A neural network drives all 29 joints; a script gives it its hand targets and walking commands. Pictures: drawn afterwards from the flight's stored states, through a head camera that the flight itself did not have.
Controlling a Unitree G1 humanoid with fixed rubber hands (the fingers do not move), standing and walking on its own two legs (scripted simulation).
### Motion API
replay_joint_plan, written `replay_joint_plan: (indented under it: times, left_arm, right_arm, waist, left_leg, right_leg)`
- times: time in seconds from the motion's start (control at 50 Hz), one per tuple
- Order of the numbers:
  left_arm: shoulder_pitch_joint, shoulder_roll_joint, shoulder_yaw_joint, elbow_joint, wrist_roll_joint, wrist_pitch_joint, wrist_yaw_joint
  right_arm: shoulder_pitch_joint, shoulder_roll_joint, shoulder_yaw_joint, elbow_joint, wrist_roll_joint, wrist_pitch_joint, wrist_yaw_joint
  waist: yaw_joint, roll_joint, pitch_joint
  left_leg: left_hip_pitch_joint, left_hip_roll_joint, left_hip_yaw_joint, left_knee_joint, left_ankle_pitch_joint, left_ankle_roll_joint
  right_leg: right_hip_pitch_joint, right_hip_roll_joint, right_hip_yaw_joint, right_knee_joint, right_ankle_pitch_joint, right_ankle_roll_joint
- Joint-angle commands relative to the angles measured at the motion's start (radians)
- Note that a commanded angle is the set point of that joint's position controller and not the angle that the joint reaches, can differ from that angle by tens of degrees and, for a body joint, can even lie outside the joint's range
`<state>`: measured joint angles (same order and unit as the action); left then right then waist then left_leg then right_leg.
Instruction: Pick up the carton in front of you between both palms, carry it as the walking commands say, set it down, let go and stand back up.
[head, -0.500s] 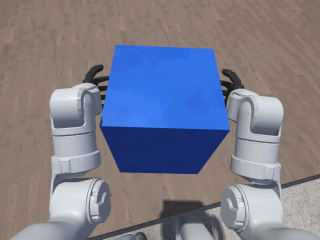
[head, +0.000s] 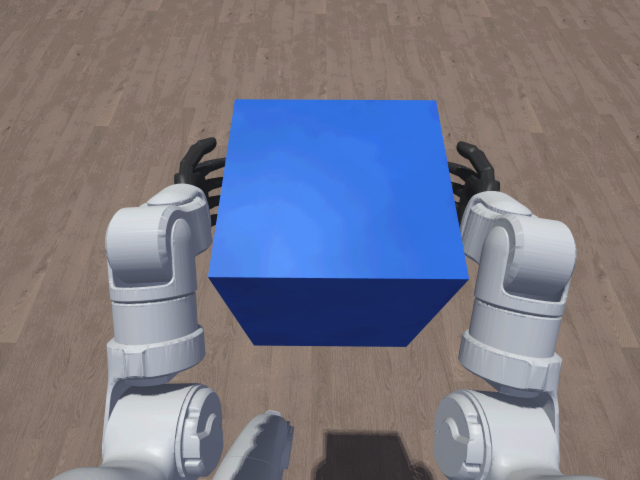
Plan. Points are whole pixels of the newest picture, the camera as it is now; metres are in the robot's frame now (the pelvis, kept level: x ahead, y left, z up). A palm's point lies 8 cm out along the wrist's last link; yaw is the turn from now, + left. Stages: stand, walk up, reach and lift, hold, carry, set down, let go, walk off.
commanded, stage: carry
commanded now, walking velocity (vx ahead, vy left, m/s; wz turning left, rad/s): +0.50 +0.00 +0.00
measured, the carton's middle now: (332, 239) +0.38 +0.04 +0.06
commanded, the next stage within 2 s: none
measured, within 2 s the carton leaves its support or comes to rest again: neither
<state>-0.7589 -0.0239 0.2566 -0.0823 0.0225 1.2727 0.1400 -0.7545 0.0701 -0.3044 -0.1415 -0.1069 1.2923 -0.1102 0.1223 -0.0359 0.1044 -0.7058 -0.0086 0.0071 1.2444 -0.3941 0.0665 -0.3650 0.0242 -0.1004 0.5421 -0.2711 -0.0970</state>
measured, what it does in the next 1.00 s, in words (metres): walks ahead: left foot, then right foot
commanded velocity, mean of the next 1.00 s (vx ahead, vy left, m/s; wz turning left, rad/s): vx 0.50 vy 0.00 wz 0.00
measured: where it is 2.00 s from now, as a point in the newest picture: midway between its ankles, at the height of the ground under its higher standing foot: (359, 197)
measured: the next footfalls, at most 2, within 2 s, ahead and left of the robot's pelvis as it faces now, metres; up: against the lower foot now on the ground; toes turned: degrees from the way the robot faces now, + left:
left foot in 0.20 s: +0.32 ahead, +0.11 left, +0.00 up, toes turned +3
right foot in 0.68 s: +0.57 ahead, -0.09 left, +0.00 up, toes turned -9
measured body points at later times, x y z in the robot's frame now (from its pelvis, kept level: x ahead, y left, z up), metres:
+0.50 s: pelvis +0.30 +0.04 +0.01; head +0.35 +0.05 +0.46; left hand +0.71 +0.15 +0.12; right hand +0.67 -0.15 +0.12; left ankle +0.28 +0.10 -0.73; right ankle +0.36 -0.10 -0.67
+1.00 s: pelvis +0.62 -0.01 +0.01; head +0.63 -0.02 +0.46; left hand +0.90 +0.15 +0.10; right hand +0.91 -0.15 +0.09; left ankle +0.72 +0.13 -0.70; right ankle +0.53 -0.09 -0.73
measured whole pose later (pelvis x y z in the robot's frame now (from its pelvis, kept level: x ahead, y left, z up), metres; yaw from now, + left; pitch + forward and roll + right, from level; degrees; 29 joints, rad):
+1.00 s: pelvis +0.62 -0.01 +0.01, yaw +0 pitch +5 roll +2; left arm -0.20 -0.14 0.14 -0.35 0.09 1.17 0.09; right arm -0.19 0.14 -0.11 -0.37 -0.11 1.17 -0.09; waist 0.02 0.00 -0.07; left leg -0.57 0.06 0.11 0.63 -0.17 -0.01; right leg -0.10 -0.02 -0.15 0.27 -0.27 -0.04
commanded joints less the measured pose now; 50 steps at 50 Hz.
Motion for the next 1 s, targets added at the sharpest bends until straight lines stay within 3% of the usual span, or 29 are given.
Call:
replay_joint_plan:
  times: [0.0,0.06,0.1,0.14,0.16,0.18,0.2,0.22,0.24,0.28,0.3,0.34,0.42,0.56,0.6,0.62,0.64,0.66,0.68,0.7,0.72,0.74,0.76,0.8,0.86,0.98]
  left_arm:
    - [-0.845,-1.036,-0.753,-0.136,-0.515,0.008,-0.272]
    - [-0.799,-0.99,-0.713,-0.04,-0.489,0.032,-0.275]
    - [-0.773,-0.966,-0.676,0.036,-0.462,0.044,-0.274]
    - [-0.766,-0.945,-0.638,0.1,-0.438,0.055,-0.269]
    - [-0.771,-0.94,-0.62,0.124,-0.427,0.06,-0.265]
    - [-0.783,-0.929,-0.606,0.149,-0.413,0.066,-0.262]
    - [-0.776,-0.92,-0.585,0.185,-0.402,0.074,-0.259]
    - [-0.807,-0.934,-0.559,0.187,-0.397,0.08,-0.253]
    - [-0.833,-0.938,-0.551,0.181,-0.382,0.082,-0.243]
    - [-0.858,-0.974,-0.518,0.169,-0.359,0.08,-0.227]
    - [-0.84,-0.987,-0.502,0.176,-0.34,0.076,-0.22]
    - [-0.778,-1.016,-0.484,0.208,-0.302,0.064,-0.212]
    - [-0.705,-1.076,-0.507,0.224,-0.267,0.013,-0.208]
    - [-0.607,-1.116,-0.642,0.129,-0.297,-0.057,-0.209]
    - [-0.56,-1.124,-0.675,0.099,-0.316,-0.064,-0.222]
    - [-0.53,-1.131,-0.69,0.085,-0.323,-0.067,-0.23]
    - [-0.494,-1.136,-0.701,0.073,-0.326,-0.07,-0.239]
    - [-0.43,-1.133,-0.705,0.065,-0.325,-0.073,-0.249]
    - [-0.394,-1.098,-0.698,0.056,-0.295,-0.081,-0.251]
    - [-0.328,-1.115,-0.71,0.046,-0.295,-0.085,-0.256]
    - [-0.318,-1.129,-0.73,-0.019,-0.307,-0.088,-0.263]
    - [-0.313,-1.155,-0.751,-0.083,-0.324,-0.091,-0.27]
    - [-0.314,-1.168,-0.776,-0.153,-0.336,-0.096,-0.275]
    - [-0.265,-1.155,-0.818,-0.255,-0.347,-0.103,-0.282]
    - [-0.096,-1.096,-0.864,-0.332,-0.339,-0.107,-0.298]
    - [0.176,-0.999,-0.845,-0.322,-0.315,-0.07,-0.327]
  right_arm:
    - [-0.625,0.827,0.653,0.018,0.296,-0.021,0.151]
    - [-0.641,0.795,0.658,0.054,0.304,0.004,0.143]
    - [-0.67,0.791,0.658,0.088,0.322,0.024,0.147]
    - [-0.7,0.796,0.652,0.133,0.35,0.042,0.159]
    - [-0.707,0.804,0.642,0.161,0.367,0.048,0.166]
    - [-0.719,0.812,0.627,0.188,0.384,0.054,0.174]
    - [-0.727,0.809,0.604,0.214,0.404,0.061,0.181]
    - [-0.763,0.803,0.592,0.24,0.406,0.059,0.185]
    - [-0.776,0.863,0.594,0.243,0.44,0.06,0.193]
    - [-0.875,0.963,0.611,0.191,0.498,0.058,0.212]
    - [-0.904,1.005,0.621,0.18,0.523,0.055,0.219]
    - [-0.908,1.073,0.627,0.185,0.546,0.041,0.232]
    - [-0.873,1.146,0.646,0.184,0.544,-0.008,0.251]
    - [-0.67,1.115,0.708,0.148,0.482,-0.08,0.248]
    - [-0.57,1.095,0.717,0.14,0.447,-0.089,0.242]
    - [-0.518,1.087,0.725,0.13,0.433,-0.091,0.24]
    - [-0.468,1.082,0.737,0.117,0.423,-0.093,0.239]
    - [-0.448,1.067,0.751,0.098,0.417,-0.094,0.24]
    - [-0.422,1.097,0.77,0.089,0.421,-0.085,0.246]
    - [-0.379,1.093,0.774,0.061,0.415,-0.086,0.25]
    - [-0.358,1.109,0.789,0.034,0.409,-0.093,0.25]
    - [-0.329,1.111,0.8,-0.009,0.402,-0.102,0.248]
    - [-0.293,1.113,0.815,-0.051,0.397,-0.11,0.245]
    - [-0.201,1.1,0.848,-0.128,0.381,-0.126,0.234]
    - [-0.023,1.056,0.895,-0.205,0.338,-0.144,0.22]
    - [0.191,0.99,0.908,-0.248,0.34,-0.104,0.237]
  waist:
    - [-0.026,-0.048,-0.61]
    - [-0.036,-0.108,-0.572]
    - [-0.042,-0.118,-0.536]
    - [-0.086,-0.11,-0.54]
    - [-0.122,-0.082,-0.571]
    - [-0.156,-0.036,-0.608]
    - [-0.169,0.109,-0.666]
    - [-0.192,0.373,-0.713]
    - [-0.185,0.29,-0.672]
    - [-0.192,0.105,-0.595]
    - [-0.184,0.079,-0.586]
    - [-0.18,0.1,-0.607]
    - [-0.182,0.132,-0.598]
    - [-0.177,0.184,-0.537]
    - [-0.168,0.199,-0.548]
    - [-0.149,0.188,-0.582]
    - [-0.128,0.164,-0.625]
    - [-0.094,0.098,-0.673]
    - [-0.092,-0.136,-0.783]
    - [-0.076,-0.232,-0.756]
    - [-0.079,-0.172,-0.718]
    - [-0.081,-0.074,-0.686]
    - [-0.09,-0.027,-0.639]
    - [-0.1,-0.049,-0.611]
    - [-0.102,-0.083,-0.595]
    - [-0.098,-0.129,-0.444]
  left_leg:
    - [-0.056,0.014,0.028,-0.264,0.078,-0.014]
    - [0.082,-0.012,0.087,-0.513,0.262,-0.02]
    - [0.19,-0.031,0.127,-0.653,0.349,-0.009]
    - [0.339,-0.051,0.156,-0.78,0.405,0.008]
    - [0.486,-0.057,0.175,-0.832,0.429,0.015]
    - [0.657,0.023,0.09,-0.797,0.409,0.024]
    - [0.809,0.249,-0.191,-0.719,0.601,0.039]
    - [1.008,0.387,-0.582,-0.814,0.522,0.228]
    - [0.985,0.385,-0.585,-0.838,0.401,0.239]
    - [0.866,0.312,-0.426,-0.843,0.471,0.179]
    - [0.827,0.294,-0.374,-0.859,0.492,0.161]
    - [0.824,0.286,-0.318,-0.885,0.501,0.138]
    - [0.869,0.281,-0.223,-0.913,0.593,0.141]
    - [0.904,0.202,-0.01,-0.876,0.839,0.078]
    - [0.906,0.181,0.043,-0.797,0.968,0.046]
    - [0.867,0.164,0.089,-0.701,1.003,0.018]
    - [0.756,0.147,0.12,-0.592,0.933,-0.016]
    - [0.571,0.134,0.111,-0.444,0.645,-0.041]
    - [0.245,0.037,0.094,-0.191,0.282,-0.072]
    - [0.021,-0.045,0.047,-0.033,-0.115,-0.077]
    - [-0.051,0.011,-0.009,0.036,-0.118,-0.059]
    - [-0.056,0.047,-0.027,-0.016,-0.067,-0.053]
    - [-0.037,0.075,-0.023,-0.107,-0.01,-0.056]
    - [0.044,0.08,0.009,-0.267,0.03,-0.071]
    - [0.075,0.062,0.067,-0.418,0.077,-0.083]
    - [0.159,0.039,0.153,-0.7,0.303,-0.073]
  right_leg:
    - [0.525,-0.248,0.299,-0.104,0.658,-0.135]
    - [0.451,-0.194,0.172,-0.113,0.661,-0.098]
    - [0.418,-0.179,0.122,-0.104,0.69,-0.069]
    - [0.407,-0.172,0.076,0.009,0.779,-0.023]
    - [0.361,-0.15,0.037,0.118,0.745,0.008]
    - [0.242,-0.128,0.028,0.255,0.54,0.033]
    - [0.083,-0.091,0.007,0.45,0.17,0.06]
    - [-0.248,0.077,0.068,0.721,-0.267,0.084]
    - [-0.354,0.019,0.138,0.818,-0.271,0.054]
    - [-0.373,-0.029,0.136,0.762,-0.161,0.043]
    - [-0.365,-0.051,0.137,0.7,-0.122,0.048]
    - [-0.331,-0.06,0.117,0.619,-0.096,0.065]
    - [-0.357,-0.062,0.068,0.423,-0.054,0.09]
    - [-0.231,-0.023,-0.048,0.03,0.192,0.08]
    - [-0.114,0.009,-0.085,-0.087,0.25,0.067]
    - [0.031,0.026,-0.115,-0.167,0.297,0.054]
    - [0.24,0.007,-0.112,-0.198,0.331,0.037]
    - [0.462,-0.137,0.059,-0.162,0.363,0.01]
    - [0.777,-0.387,0.443,-0.091,0.497,-0.136]
    - [0.835,-0.433,0.594,-0.153,0.553,-0.217]
    - [0.817,-0.423,0.524,-0.15,0.554,-0.199]
    - [0.762,-0.396,0.448,-0.167,0.557,-0.15]
    - [0.69,-0.372,0.376,-0.2,0.549,-0.104]
    - [0.601,-0.341,0.282,-0.254,0.511,-0.061]
    - [0.586,-0.303,0.182,-0.266,0.54,-0.062]
    - [0.495,-0.25,0.043,-0.284,0.578,-0.022]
